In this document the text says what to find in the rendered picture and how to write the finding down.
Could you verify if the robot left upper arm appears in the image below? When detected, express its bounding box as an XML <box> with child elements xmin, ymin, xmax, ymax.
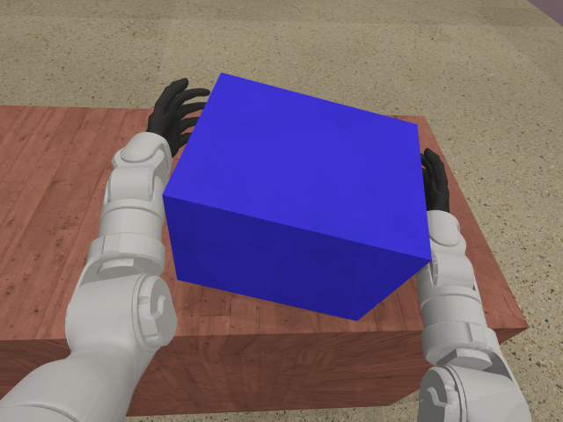
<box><xmin>0</xmin><ymin>273</ymin><xmax>178</xmax><ymax>422</ymax></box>

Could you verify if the carton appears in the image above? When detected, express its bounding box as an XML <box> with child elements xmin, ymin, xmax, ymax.
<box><xmin>162</xmin><ymin>72</ymin><xmax>432</xmax><ymax>321</ymax></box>

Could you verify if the robot right hand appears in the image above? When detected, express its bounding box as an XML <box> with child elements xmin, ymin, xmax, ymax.
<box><xmin>420</xmin><ymin>148</ymin><xmax>450</xmax><ymax>213</ymax></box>

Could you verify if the pedestal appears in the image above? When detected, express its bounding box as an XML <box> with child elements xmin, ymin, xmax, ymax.
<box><xmin>0</xmin><ymin>105</ymin><xmax>530</xmax><ymax>417</ymax></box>

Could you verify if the robot right upper arm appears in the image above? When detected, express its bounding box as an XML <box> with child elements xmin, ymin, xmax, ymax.
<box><xmin>417</xmin><ymin>364</ymin><xmax>530</xmax><ymax>422</ymax></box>

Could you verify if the left robot forearm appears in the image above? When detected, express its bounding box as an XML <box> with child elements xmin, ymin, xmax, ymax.
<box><xmin>65</xmin><ymin>132</ymin><xmax>172</xmax><ymax>348</ymax></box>

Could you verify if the robot left hand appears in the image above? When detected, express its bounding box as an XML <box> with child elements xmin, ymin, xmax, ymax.
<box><xmin>146</xmin><ymin>78</ymin><xmax>210</xmax><ymax>157</ymax></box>

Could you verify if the right robot forearm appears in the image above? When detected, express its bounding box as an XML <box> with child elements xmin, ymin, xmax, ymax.
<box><xmin>416</xmin><ymin>210</ymin><xmax>532</xmax><ymax>422</ymax></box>

